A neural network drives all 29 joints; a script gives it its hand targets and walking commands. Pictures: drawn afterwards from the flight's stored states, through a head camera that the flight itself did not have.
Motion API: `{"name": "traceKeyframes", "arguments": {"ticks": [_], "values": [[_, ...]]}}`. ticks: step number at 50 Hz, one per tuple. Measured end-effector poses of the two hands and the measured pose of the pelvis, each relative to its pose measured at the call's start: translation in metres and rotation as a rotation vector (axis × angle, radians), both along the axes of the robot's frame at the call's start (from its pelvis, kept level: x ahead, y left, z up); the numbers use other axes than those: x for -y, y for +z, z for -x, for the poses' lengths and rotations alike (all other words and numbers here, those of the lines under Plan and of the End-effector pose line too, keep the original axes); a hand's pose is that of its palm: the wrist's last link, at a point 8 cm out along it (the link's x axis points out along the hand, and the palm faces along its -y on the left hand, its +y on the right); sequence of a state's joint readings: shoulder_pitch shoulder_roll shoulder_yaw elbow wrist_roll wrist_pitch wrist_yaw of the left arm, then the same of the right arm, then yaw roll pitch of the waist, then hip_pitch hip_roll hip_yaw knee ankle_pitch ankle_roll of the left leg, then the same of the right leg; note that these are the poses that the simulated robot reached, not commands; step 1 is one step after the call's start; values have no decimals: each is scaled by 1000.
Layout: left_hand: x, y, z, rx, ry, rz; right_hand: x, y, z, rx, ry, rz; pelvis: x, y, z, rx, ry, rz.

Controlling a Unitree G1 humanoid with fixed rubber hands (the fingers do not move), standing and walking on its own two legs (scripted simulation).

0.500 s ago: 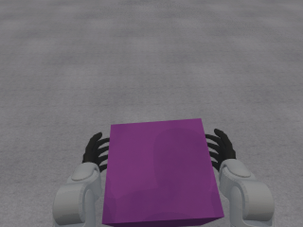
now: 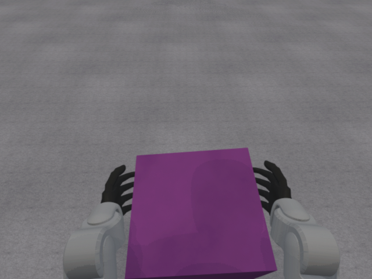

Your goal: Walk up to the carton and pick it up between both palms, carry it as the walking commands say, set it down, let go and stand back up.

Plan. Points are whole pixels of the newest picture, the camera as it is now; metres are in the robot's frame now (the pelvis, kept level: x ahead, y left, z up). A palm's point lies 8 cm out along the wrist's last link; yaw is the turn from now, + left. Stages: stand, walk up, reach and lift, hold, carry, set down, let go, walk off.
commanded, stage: carry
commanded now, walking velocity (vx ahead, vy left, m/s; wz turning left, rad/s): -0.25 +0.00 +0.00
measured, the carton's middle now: (197, 224) +0.24 -0.01 +0.01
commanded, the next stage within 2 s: none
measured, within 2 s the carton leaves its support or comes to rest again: neither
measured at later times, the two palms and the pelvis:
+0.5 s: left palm (119, 254) +0.15 +0.11 +0.12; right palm (323, 255) +0.14 -0.18 +0.12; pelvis -0.09 -0.02 +0.02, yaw -1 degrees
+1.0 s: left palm out of the picture +0.00 +0.10 +0.11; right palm out of the picture -0.02 -0.20 +0.11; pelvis -0.25 -0.03 +0.01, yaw -3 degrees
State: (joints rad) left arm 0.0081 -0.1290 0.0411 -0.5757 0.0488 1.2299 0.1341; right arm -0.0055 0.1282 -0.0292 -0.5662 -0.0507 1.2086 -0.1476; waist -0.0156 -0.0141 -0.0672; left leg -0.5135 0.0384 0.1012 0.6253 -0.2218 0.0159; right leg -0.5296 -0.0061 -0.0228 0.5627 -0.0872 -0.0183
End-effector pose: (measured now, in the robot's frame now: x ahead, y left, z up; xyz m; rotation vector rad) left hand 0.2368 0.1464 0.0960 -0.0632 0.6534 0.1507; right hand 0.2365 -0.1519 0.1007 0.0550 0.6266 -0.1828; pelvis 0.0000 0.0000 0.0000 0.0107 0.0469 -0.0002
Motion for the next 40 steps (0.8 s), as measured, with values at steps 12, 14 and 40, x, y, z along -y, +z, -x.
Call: {"name": "traceKeyframes", "arguments": {"ticks": [12, 14, 40], "values": [[14, 7, 44, 14, 15, -33, 14, -3, 39, 15, 15, -35, 16, -1, 42, 2, -27, 19], [22, 7, 52, -5, 5, -36, 22, -4, 51, -5, 4, -34, 21, 4, 51, 1, -31, 6], [-5, 15, 187, 1, 19, 42, -5, 24, 183, 2, 8, 29, 3, 22, 179, -21, -2, 54]]}}
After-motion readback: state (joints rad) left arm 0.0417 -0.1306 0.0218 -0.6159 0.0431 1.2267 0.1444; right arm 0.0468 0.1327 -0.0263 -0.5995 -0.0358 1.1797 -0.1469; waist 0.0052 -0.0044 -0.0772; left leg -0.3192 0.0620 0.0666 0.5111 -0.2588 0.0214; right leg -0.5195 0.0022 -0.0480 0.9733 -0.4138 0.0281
